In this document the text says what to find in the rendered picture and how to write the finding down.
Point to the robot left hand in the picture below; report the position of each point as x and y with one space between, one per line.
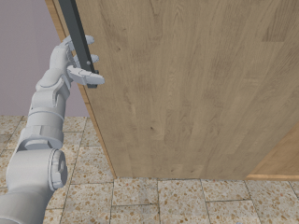
62 58

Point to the handle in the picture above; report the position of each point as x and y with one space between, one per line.
75 29

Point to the wardrobe door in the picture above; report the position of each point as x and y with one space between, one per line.
198 89
283 159

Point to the robot left forearm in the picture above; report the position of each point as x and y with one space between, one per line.
44 126

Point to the left robot upper arm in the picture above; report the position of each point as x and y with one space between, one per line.
32 178

